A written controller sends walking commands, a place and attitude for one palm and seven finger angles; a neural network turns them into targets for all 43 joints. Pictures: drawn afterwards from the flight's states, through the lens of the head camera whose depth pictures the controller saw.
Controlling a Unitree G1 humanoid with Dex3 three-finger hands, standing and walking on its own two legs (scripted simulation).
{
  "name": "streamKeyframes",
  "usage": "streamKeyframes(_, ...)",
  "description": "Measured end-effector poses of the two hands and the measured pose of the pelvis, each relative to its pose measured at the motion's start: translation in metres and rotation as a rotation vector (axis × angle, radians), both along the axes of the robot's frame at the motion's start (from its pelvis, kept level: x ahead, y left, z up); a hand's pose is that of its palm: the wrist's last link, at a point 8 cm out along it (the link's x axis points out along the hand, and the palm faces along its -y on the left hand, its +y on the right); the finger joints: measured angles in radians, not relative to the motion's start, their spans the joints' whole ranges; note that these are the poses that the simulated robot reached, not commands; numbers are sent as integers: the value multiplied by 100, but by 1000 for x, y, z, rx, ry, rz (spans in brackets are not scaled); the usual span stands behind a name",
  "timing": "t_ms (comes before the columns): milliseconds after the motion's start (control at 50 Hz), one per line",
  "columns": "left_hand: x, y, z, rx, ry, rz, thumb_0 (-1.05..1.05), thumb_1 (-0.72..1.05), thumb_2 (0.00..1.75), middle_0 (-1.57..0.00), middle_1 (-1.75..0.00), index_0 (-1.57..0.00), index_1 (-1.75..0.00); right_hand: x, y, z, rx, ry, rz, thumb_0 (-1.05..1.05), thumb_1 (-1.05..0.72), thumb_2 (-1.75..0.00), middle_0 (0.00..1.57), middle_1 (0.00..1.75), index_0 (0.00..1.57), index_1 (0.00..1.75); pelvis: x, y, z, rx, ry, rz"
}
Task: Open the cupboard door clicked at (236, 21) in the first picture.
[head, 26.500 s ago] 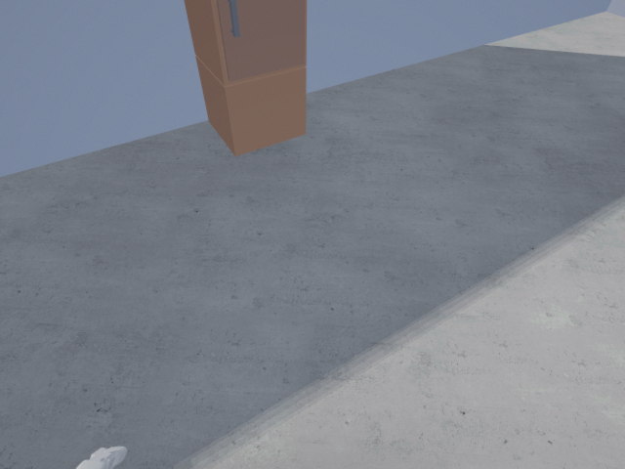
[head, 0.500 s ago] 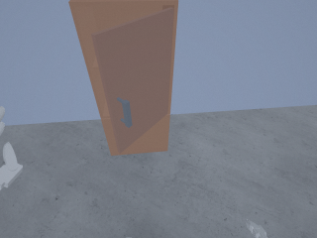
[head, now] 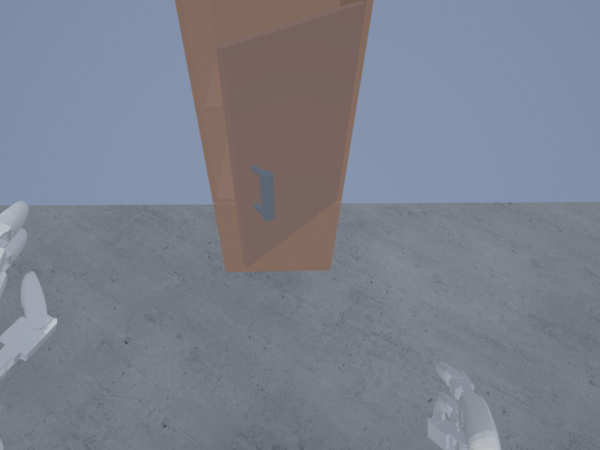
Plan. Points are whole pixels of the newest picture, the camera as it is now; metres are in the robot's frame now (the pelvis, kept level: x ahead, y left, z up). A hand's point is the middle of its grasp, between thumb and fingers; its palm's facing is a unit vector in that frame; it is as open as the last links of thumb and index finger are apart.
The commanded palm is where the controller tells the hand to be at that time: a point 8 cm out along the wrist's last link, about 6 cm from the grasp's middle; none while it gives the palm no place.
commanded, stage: stop stepping back and stand still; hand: left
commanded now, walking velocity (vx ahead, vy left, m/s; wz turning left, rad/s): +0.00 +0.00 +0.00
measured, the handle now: (261, 193) +0.66 +0.13 -0.08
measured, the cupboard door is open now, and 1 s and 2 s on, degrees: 44 44 44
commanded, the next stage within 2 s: let the arm hang, fingers relaxed in 0.36 s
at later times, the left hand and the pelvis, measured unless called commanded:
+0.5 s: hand (40, 330) +0.20 +0.29 +0.13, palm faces +0.36 -0.79 -0.50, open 7.4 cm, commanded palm none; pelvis +0.00 +0.02 +0.00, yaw +1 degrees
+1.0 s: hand out of the picture -0.04 +0.21 -0.17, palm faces +0.05 -0.97 -0.24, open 7.2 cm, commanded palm none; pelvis -0.01 +0.00 +0.00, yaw +3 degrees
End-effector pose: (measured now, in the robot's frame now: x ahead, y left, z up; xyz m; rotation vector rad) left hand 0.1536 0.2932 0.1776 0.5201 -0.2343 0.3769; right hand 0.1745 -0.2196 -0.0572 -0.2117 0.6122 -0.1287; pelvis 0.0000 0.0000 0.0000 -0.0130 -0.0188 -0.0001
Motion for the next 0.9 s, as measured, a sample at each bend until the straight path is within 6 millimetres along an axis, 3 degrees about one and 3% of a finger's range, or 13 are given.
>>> streamKeyframes(160,-16,29,-6,-19,27,102,1,89,90,-21,-30,-21,-30,-24,7,-11,-19,82,8,2,-90,-90,20,30,21,30,-9,11,2,-9,6,11)
streamKeyframes(320,-9,25,-10,-34,54,76,1,89,90,-21,-30,-21,-30,-43,11,-22,-14,146,-12,2,-90,-90,20,30,21,30,-9,17,3,-5,9,12)
streamKeyframes(460,0,25,-5,4,59,46,1,89,90,-21,-30,-21,-30,-40,9,-21,-8,145,-35,2,-90,-90,20,30,21,30,-4,18,4,-7,18,9)
streamKeyframes(480,4,26,-12,16,83,34,1,89,90,-21,-30,-21,-30,-38,7,-24,-1,142,-17,2,-90,-90,20,30,21,30,-3,18,3,-8,27,16)
streamKeyframes(520,16,32,-52,-24,252,30,0,89,90,-20,-30,-20,-30,-35,2,-38,6,188,24,2,-90,-90,20,30,21,30,-6,21,-1,-7,34,25)
streamKeyframes(580,15,30,-142,-158,622,68,0,90,90,-20,-30,-20,-30,-38,-10,-59,7,268,25,1,-90,-90,20,30,21,30,-10,25,-6,3,37,22)
streamKeyframes(640,-15,7,-222,-280,960,76,0,91,90,-19,-30,-19,-30,-51,-20,-68,1,337,-1,1,-90,-90,20,30,21,30,-12,22,-8,13,28,16)
streamKeyframes(700,-59,-27,-280,-406,1200,69,1,91,90,-19,-30,-19,-30,-75,-29,-69,-23,429,-26,1,-90,-90,20,30,21,30,-12,16,-8,20,18,19)
streamKeyframes(760,-104,-59,-315,-525,1367,76,1,91,90,-20,-30,-20,-30,-104,-37,-66,-55,540,-47,1,-90,-90,20,30,21,30,-12,10,-6,19,7,27)
streamKeyframes(820,-137,-59,-327,-578,1441,156,0,97,90,-20,-30,-20,-30,-129,-41,-65,-75,646,-61,1,-91,-90,20,29,21,30,-12,4,-4,11,1,39)
streamKeyframes(900,-172,-54,-326,-595,1529,223,0,97,90,-20,-30,-20,-30,-152,-40,-69,-67,734,-77,1,-91,-90,20,29,20,30,-11,1,-1,1,-3,48)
